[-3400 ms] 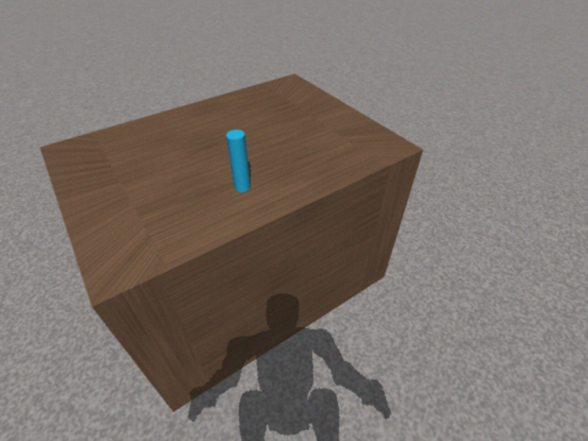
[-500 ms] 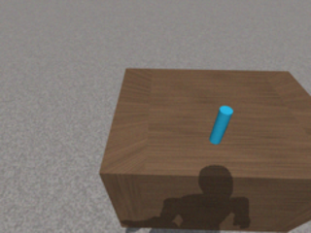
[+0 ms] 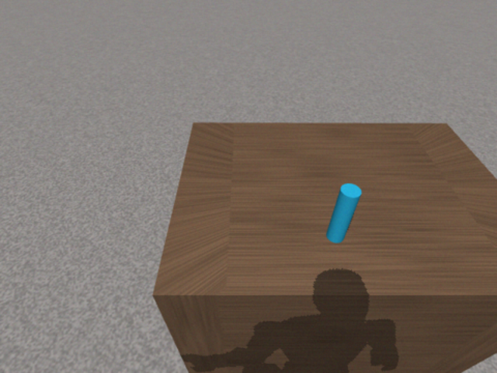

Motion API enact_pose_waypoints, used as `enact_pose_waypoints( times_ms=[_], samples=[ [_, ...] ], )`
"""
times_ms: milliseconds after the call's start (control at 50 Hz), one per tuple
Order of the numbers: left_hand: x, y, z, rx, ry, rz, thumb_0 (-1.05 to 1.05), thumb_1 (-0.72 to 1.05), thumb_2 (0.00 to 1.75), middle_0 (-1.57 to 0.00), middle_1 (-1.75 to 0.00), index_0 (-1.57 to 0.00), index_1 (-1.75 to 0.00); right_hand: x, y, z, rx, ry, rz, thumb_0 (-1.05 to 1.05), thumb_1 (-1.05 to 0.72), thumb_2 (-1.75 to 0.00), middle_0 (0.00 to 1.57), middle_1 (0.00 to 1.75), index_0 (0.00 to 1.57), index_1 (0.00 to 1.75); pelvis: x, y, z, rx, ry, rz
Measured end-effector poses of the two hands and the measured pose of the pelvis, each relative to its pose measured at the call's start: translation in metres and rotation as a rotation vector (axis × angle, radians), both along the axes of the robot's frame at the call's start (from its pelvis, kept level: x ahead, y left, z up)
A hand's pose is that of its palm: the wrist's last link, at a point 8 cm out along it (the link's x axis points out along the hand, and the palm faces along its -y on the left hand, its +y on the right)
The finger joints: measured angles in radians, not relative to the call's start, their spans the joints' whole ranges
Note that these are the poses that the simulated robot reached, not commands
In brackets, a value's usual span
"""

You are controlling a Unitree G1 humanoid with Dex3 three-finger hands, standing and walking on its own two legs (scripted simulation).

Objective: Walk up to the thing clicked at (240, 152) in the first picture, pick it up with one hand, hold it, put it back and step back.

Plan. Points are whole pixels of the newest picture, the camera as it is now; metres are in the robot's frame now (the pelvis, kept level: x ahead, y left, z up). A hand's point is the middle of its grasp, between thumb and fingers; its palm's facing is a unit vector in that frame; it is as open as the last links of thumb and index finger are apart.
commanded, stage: walk up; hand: right
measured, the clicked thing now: (342, 215) +0.50 -0.22 -0.05
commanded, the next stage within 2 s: stand in 0.42 s
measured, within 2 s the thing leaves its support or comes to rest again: neither
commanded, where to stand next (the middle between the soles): +0.04 +0.01 m, yaw -1 degrees
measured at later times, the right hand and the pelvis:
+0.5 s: hand out of the picture +0.08 -0.25 -0.16, palm faces +0.01 +0.94 -0.33, open 7.4 cm; pelvis +0.01 +0.00 +0.00, yaw -1 degrees
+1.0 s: hand out of the picture +0.07 -0.26 -0.15, palm faces +0.00 +0.94 -0.34, open 7.4 cm; pelvis -0.01 -0.01 +0.00, yaw -1 degrees
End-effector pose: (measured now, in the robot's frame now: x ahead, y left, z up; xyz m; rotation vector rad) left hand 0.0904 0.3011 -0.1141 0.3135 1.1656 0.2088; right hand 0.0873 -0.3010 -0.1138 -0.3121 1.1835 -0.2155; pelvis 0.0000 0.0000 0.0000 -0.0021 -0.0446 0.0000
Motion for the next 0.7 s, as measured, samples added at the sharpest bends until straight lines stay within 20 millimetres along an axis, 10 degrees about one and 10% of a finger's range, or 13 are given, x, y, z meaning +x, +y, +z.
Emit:
enact_pose_waypoints(
  times_ms=[700],
  samples=[
    [-0.009, -0.005, 0.0, 0.001, 0.046, -0.008, 0.0, 0.9, 0.9, -0.2, -0.3, -0.21, -0.3, -0.009, 0.001, -0.002, 0.014, 0.03, -0.011, 0.0, -0.9, -0.9, 0.2, 0.3, 0.2, 0.3, 0.001, -0.003, 0.003, 0.003, -0.001, -0.009]
  ],
)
